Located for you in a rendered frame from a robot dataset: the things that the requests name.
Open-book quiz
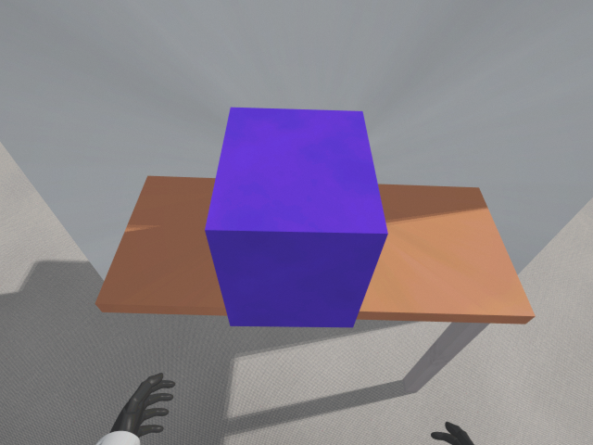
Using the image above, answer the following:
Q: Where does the carton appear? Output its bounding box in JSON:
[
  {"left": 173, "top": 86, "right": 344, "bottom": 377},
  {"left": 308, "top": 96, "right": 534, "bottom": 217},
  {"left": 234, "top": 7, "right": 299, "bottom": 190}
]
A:
[{"left": 205, "top": 108, "right": 388, "bottom": 327}]

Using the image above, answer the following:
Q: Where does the robot left hand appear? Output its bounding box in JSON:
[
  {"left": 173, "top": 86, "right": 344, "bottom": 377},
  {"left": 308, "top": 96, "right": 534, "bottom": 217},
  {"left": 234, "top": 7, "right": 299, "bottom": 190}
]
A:
[{"left": 110, "top": 373, "right": 175, "bottom": 438}]

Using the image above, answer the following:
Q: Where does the table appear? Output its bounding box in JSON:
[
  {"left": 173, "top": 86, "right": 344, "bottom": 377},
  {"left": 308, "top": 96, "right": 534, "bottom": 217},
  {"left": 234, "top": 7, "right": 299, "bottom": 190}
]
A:
[{"left": 95, "top": 176, "right": 536, "bottom": 392}]

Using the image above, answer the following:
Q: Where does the robot right hand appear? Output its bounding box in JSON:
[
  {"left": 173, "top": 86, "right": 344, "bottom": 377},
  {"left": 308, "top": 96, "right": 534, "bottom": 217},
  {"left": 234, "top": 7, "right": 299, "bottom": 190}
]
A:
[{"left": 431, "top": 422, "right": 474, "bottom": 445}]

